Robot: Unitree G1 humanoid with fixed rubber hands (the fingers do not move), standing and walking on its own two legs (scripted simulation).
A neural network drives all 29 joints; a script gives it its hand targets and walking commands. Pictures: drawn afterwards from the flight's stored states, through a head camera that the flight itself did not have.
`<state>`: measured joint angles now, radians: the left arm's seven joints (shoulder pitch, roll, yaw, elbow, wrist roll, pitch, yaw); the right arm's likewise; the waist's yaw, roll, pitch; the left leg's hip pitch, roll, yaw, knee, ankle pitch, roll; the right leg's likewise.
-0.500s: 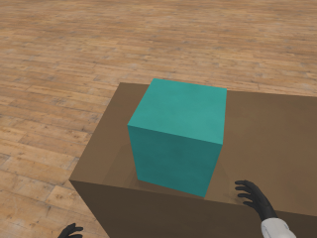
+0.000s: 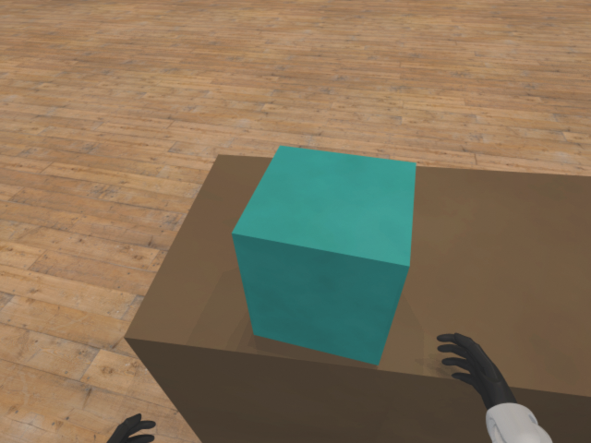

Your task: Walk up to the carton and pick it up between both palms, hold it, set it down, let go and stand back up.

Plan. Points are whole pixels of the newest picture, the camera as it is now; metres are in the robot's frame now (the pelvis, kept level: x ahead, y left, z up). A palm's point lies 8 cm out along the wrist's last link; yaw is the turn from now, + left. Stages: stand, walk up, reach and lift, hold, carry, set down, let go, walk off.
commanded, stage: stand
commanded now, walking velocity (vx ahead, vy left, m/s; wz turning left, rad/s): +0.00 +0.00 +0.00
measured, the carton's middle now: (328, 255) +0.40 -0.03 +0.04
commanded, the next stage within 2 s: none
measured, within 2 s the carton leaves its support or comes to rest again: neither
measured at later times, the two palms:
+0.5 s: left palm out of the picture +0.14 +0.26 -0.07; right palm (496, 396) +0.21 -0.24 -0.02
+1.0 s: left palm out of the picture +0.14 +0.26 -0.07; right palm (504, 404) +0.20 -0.25 -0.02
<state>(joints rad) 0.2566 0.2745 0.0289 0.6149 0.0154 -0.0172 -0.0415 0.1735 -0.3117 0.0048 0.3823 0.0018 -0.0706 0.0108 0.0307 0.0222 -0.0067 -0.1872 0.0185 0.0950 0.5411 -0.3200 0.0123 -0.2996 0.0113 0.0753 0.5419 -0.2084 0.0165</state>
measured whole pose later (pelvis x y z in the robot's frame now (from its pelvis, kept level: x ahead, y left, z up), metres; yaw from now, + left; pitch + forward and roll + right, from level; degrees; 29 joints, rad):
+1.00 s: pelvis +0.00 +0.00 +0.00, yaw -3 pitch -2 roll +1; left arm 0.25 0.28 0.03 0.60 0.02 -0.01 -0.04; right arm 0.17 -0.32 0.01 0.38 0.00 -0.06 0.01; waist 0.03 0.02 -0.01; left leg -0.18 0.04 0.15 0.55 -0.34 0.01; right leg -0.32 0.04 0.12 0.56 -0.20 0.02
